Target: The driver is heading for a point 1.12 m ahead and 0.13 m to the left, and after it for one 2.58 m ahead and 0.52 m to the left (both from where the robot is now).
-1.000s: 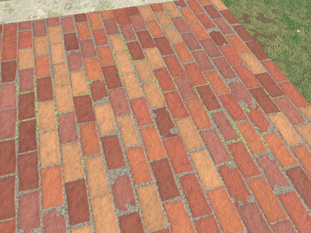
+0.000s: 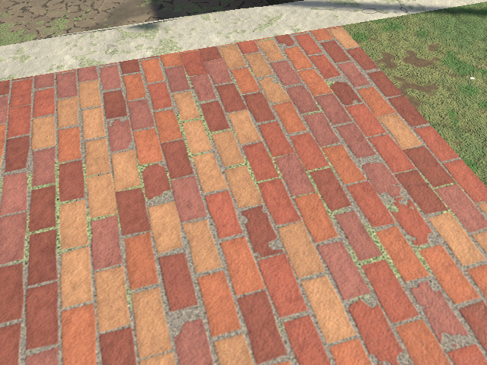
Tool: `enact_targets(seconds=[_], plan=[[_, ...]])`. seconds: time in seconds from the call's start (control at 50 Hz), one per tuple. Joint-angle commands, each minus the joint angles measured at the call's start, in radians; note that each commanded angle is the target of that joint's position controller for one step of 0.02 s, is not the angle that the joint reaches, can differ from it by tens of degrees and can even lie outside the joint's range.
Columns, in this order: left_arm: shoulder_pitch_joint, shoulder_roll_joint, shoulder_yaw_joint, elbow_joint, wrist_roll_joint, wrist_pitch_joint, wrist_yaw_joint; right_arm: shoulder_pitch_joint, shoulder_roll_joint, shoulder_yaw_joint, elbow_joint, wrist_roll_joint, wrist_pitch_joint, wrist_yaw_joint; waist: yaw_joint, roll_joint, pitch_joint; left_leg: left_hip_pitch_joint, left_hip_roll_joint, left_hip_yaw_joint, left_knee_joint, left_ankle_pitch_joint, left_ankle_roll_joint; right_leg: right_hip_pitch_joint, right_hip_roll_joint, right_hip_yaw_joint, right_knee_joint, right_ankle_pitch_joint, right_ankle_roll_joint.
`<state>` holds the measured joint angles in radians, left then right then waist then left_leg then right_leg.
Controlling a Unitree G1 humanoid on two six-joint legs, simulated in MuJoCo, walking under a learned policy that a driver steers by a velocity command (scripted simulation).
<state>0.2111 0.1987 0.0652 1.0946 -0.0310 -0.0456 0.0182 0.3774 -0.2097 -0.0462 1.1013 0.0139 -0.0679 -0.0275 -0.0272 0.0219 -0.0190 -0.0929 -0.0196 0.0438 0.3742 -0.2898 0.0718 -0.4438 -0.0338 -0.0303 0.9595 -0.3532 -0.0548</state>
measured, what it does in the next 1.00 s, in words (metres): walks ahead, turning left: right foot, then left foot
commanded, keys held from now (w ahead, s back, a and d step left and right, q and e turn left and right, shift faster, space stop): w+shift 0.54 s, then w+q+shift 0.16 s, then q+shift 0.30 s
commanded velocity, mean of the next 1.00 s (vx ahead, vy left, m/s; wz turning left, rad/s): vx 0.74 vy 0.00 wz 0.26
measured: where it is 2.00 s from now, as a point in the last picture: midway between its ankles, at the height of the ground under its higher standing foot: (265, 291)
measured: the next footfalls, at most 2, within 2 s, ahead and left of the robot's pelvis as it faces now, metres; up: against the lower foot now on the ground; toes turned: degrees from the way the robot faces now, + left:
right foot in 0.24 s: +0.20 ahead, -0.18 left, +0.00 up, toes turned -6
left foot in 0.76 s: +0.64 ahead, -0.06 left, +0.00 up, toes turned +9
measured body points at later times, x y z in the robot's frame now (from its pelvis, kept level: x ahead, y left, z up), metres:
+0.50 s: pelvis +0.24 -0.12 +0.00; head +0.24 -0.12 +0.45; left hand +0.18 +0.12 -0.14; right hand +0.38 -0.36 -0.12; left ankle +0.33 +0.03 -0.65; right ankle +0.16 -0.18 -0.74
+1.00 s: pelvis +0.63 -0.08 -0.01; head +0.67 -0.06 +0.44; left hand +0.80 +0.21 -0.07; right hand +0.74 -0.33 -0.14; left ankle +0.60 -0.07 -0.74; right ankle +0.82 -0.23 -0.68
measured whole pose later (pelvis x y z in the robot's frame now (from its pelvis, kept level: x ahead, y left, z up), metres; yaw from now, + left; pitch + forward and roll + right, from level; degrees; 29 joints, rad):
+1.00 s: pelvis +0.63 -0.08 -0.01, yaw +19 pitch +2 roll +0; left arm -0.03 0.25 0.03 0.64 0.02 -0.15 0.02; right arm 0.33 -0.25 -0.06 0.86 0.03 -0.05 0.00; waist -0.06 -0.01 0.08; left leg -0.20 -0.21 -0.10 0.41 -0.21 0.17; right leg -0.68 -0.05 0.16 0.90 -0.21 0.05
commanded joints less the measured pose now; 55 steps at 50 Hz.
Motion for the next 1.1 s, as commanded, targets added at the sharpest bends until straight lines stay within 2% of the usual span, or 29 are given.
enact_targets(seconds=[0.02, 0.06, 0.08, 0.14, 0.2, 0.22, 0.24, 0.26, 0.28, 0.32, 0.36, 0.38, 0.44, 0.52, 0.62, 0.68, 0.72, 0.74, 0.76, 0.78, 0.8, 0.82, 0.84, 0.86, 0.92, 0.96, 1.0, 1.06, 1.1], plan=[[-0.14, 0.086, 0.023, -0.092, -0.001, -0.059, -0.015, 0.016, -0.107, -0.018, -0.055, 0.006, -0.029, 0.006, -0.007, 0.042, 0.124, 0.106, 0.311, -0.342, -0.292, -0.265, 0.13, -0.361, -0.1, 0.049, -0.007, 0.093, 0.008], [-0.175, 0.052, 0.013, -0.106, -0.001, -0.063, -0.018, 0.021, -0.126, -0.022, -0.071, 0.004, -0.026, 0.003, -0.016, 0.077, 0.112, 0.017, 0.259, -0.248, -0.297, -0.191, 0.114, -0.235, -0.072, 0.001, -0.14, 0.15, 0.04], [-0.197, 0.028, 0.001, -0.142, 0.091, -0.021, -0.06, 0.06, -0.129, -0.022, -0.055, -0.062, -0.024, 0.011, -0.019, 0.098, 0.115, -0.044, 0.225, -0.199, -0.316, -0.225, 0.117, -0.153, -0.032, -0.055, -0.21, 0.135, 0.056], [-0.215, 0.059, 0.006, -0.189, 0.07, 0.013, -0.082, 0.047, -0.167, -0.034, -0.076, -0.05, -0.028, 0.019, -0.018, 0.134, 0.149, -0.125, 0.247, -0.17, -0.327, -0.25, 0.12, -0.009, -0.02, -0.092, -0.338, 0.132, 0.045], [-0.09, 0.1, 0.019, -0.185, 0.061, -0.003, -0.071, -0.013, -0.191, -0.046, -0.096, -0.034, -0.032, 0.027, 0.056, 0.091, 0.143, -0.168, 0.272, -0.145, -0.24, -0.224, 0.128, 0.181, -0.005, -0.111, -0.418, 0.12, 0.009], [0.072, 0.123, 0.034, -0.139, 0.064, -0.014, -0.061, -0.038, -0.182, -0.044, -0.102, -0.039, -0.035, 0.031, 0.135, 0.037, 0.089, -0.227, 0.231, -0.092, -0.06, -0.071, 0.12, 0.365, 0.025, -0.121, -0.44, 0.091, -0.002], [0.324, 0.189, 0.061, -0.064, 0.074, -0.033, -0.044, -0.056, -0.147, -0.032, -0.11, -0.054, -0.037, 0.035, 0.25, -0.12, -0.033, -0.357, 0.135, 0.008, 0.34, 0.092, 0.099, 0.63, -0.034, -0.01, -0.491, -0.056, -0.017], [0.459, 0.329, 0.081, -0.038, 0.092, -0.045, -0.033, -0.087, -0.02, -0.004, -0.189, -0.036, -0.048, 0.045, 0.248, -0.473, -0.095, -0.666, -0.014, 0.027, 0.755, -0.229, 0.055, 0.752, -0.311, 0.545, -0.755, -0.6, -0.076], [0.303, 0.242, 0.051, -0.075, 0.09, -0.04, -0.034, -0.122, -0.054, -0.014, -0.212, -0.034, -0.053, 0.05, 0.166, -0.314, -0.035, -0.776, -0.026, -0.152, 0.939, -0.143, 0.082, 0.626, -0.343, 0.784, -0.857, -0.671, -0.091], [0.116, 0.161, 0.029, -0.131, 0.07, -0.046, -0.045, -0.117, -0.092, -0.019, -0.209, -0.032, -0.055, 0.067, 0.063, -0.088, 0.008, -0.739, 0.108, -0.13, 0.943, 0.076, 0.082, 0.468, -0.288, 0.502, -0.789, -0.392, -0.076], [0.098, 0.12, 0.011, -0.127, 0.057, -0.06, -0.039, -0.088, -0.071, -0.016, -0.201, -0.064, -0.032, 0.08, 0.012, -0.099, 0.016, -0.658, 0.155, -0.104, 0.876, 0.121, 0.042, 0.37, -0.22, 0.364, -0.837, -0.266, -0.068], [0.118, 0.099, 0.003, -0.117, 0.056, -0.067, -0.035, -0.106, -0.06, -0.013, -0.211, -0.066, -0.016, 0.087, 0.008, -0.104, 0.045, -0.664, 0.163, -0.091, 0.874, 0.145, 0.024, 0.344, -0.198, 0.323, -0.859, -0.225, -0.07], [0.201, 0.103, 0.0, -0.096, 0.052, -0.08, -0.031, -0.215, -0.061, -0.009, -0.251, -0.057, 0.014, 0.094, 0.021, -0.056, 0.125, -0.78, 0.17, -0.055, 0.821, 0.224, -0.009, 0.354, -0.172, 0.236, -0.899, -0.073, -0.091], [0.288, 0.091, -0.013, -0.088, 0.045, -0.092, -0.032, -0.414, -0.069, -0.002, -0.326, -0.046, 0.016, 0.093, 0.062, -0.043, 0.183, -0.789, 0.142, 0.009, 0.58, 0.313, -0.032, 0.37, -0.134, 0.123, -0.952, 0.166, -0.114], [0.335, 0.112, -0.02, -0.069, 0.047, -0.105, -0.014, -0.506, -0.038, 0.022, -0.363, -0.026, 0.01, 0.097, 0.068, -0.072, 0.201, -0.636, 0.061, 0.095, 0.29, 0.374, 0.053, 0.518, -0.147, -0.07, -0.996, 0.664, -0.053], [0.333, 0.157, -0.015, -0.07, 0.067, -0.09, 0.011, -0.434, -0.085, 0.01, -0.345, -0.028, 0.009, 0.081, 0.014, -0.149, 0.085, -0.477, -0.064, 0.18, 0.269, 0.28, 0.108, 0.677, -0.171, -0.157, -0.776, 1.38, -0.005], [0.302, 0.215, 0.005, -0.083, 0.089, -0.058, 0.032, -0.165, -0.142, -0.012, -0.271, -0.033, 0.002, 0.075, -0.114, -0.191, -0.062, -0.236, -0.132, 0.174, 0.261, 0.184, 0.147, 0.698, -0.187, -0.172, -0.368, 1.578, 0.007], [0.253, 0.238, 0.016, -0.102, 0.081, -0.046, 0.032, 0.03, -0.169, -0.029, -0.212, -0.039, -0.005, 0.071, -0.203, -0.176, -0.126, -0.044, -0.115, 0.13, 0.144, 0.238, 0.173, 0.616, -0.177, -0.175, -0.076, 1.472, 0.008], [0.212, 0.197, 0.009, -0.13, 0.077, -0.056, 0.02, 0.128, -0.207, -0.051, -0.188, -0.051, -0.003, 0.059, -0.21, -0.111, -0.168, 0.195, -0.003, -0.035, 0.166, 0.191, 0.195, 0.354, -0.102, -0.157, 0.244, 0.917, 0.005], [0.271, 0.061, -0.016, -0.218, 0.026, -0.074, -0.006, 0.047, -0.327, -0.082, -0.21, -0.079, 0.009, 0.057, -0.056, 0.27, -0.23, 0.569, 0.321, -0.663, 0.137, 0.525, 0.431, -0.232, 0.138, -0.06, 0.713, -0.167, 0.092], [0.179, 0.136, -0.015, -0.256, 0.028, -0.09, 0.002, 0.038, -0.328, -0.096, -0.213, -0.041, 0.012, 0.055, -0.085, 0.053, -0.318, 0.566, 0.316, -0.757, 0.03, 0.554, 0.44, -0.321, 0.087, 0.123, 0.749, -0.081, 0.053], [0.073, 0.146, -0.02, -0.333, 0.008, -0.135, -0.005, -0.029, -0.201, -0.066, -0.276, 0.006, -0.021, 0.064, -0.089, 0.026, -0.261, 0.522, 0.294, -0.738, -0.033, 0.458, 0.385, -0.347, 0.067, 0.238, 0.708, -0.111, 0.036], [0.027, 0.152, -0.014, -0.343, 0.001, -0.145, -0.006, -0.113, -0.162, -0.053, -0.275, 0.012, -0.037, 0.076, -0.009, -0.124, -0.12, 0.309, 0.243, -0.625, -0.075, 0.504, 0.337, -0.326, 0.029, 0.212, 0.606, -0.066, 0.033], [0.019, 0.172, -0.001, -0.344, 0.008, -0.135, -0.005, -0.173, -0.132, -0.042, -0.294, 0.014, -0.042, 0.079, 0.041, -0.171, -0.04, 0.143, 0.206, -0.528, -0.089, 0.578, 0.306, -0.284, 0.003, 0.185, 0.531, -0.041, 0.045], [0.018, 0.163, 0.003, -0.403, 0.044, -0.102, -0.002, -0.218, -0.144, -0.033, -0.333, 0.022, -0.032, 0.05, 0.116, -0.118, 0.068, -0.22, 0.061, -0.323, -0.108, 0.802, 0.228, -0.113, -0.018, 0.105, 0.207, 0.006, 0.09], [-0.083, 0.115, -0.011, -0.461, 0.059, -0.097, 0.012, -0.179, -0.206, -0.054, -0.346, 0.017, -0.013, 0.02, 0.083, -0.064, 0.061, -0.344, -0.028, -0.256, -0.042, 0.963, 0.167, -0.019, 0.065, 0.025, -0.045, 0.119, 0.121], [-0.124, 0.085, -0.019, -0.49, 0.044, -0.086, 0.017, -0.109, -0.222, -0.07, -0.346, 0.028, 0.027, -0.007, 0.04, -0.008, -0.034, -0.38, -0.086, -0.248, 0.047, 0.893, 0.053, 0.138, 0.158, -0.002, -0.281, 0.321, 0.133], [-0.179, 0.132, -0.001, -0.539, 0.014, -0.065, 0.018, -0.088, -0.202, -0.075, -0.368, 0.039, 0.067, -0.027, 0.023, 0.08, -0.08, -0.327, -0.097, -0.365, 0.142, 0.633, -0.04, 0.214, 0.207, 0.044, -0.451, 0.434, 0.143], [-0.113, 0.178, 0.019, -0.534, 0.024, -0.068, 0.019, -0.166, -0.162, -0.071, -0.424, 0.027, 0.067, -0.03, 0.081, 0.107, -0.097, -0.277, -0.12, -0.4, 0.3, 0.552, -0.075, 0.291, 0.16, 0.091, -0.582, 0.551, 0.118]])
Velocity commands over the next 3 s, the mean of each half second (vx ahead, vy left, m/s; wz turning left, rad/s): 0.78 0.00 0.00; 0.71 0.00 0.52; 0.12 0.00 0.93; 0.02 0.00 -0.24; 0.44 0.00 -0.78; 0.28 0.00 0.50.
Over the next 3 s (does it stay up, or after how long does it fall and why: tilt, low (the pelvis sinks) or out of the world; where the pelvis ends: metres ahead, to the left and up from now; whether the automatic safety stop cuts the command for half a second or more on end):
stays up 1.14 0.08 -0.01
